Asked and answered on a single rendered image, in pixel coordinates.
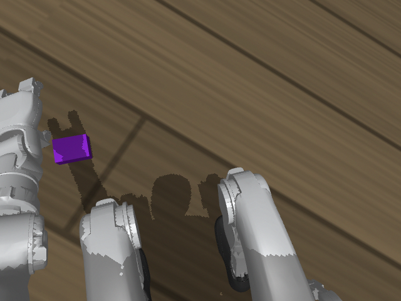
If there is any left robot arm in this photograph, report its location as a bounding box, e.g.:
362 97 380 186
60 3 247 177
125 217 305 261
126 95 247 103
0 125 48 301

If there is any left robot hand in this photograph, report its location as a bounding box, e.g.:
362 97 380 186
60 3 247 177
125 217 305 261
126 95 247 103
0 77 51 148

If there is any right robot hand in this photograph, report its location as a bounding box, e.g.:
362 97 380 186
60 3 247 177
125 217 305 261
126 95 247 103
307 279 342 301

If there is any left robot foot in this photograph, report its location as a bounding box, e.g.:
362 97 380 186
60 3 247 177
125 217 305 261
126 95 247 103
139 248 152 301

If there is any right robot foot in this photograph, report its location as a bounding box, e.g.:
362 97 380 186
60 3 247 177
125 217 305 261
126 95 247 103
214 215 250 292

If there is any small box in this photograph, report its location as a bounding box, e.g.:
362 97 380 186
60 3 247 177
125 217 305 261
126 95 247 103
52 134 92 165

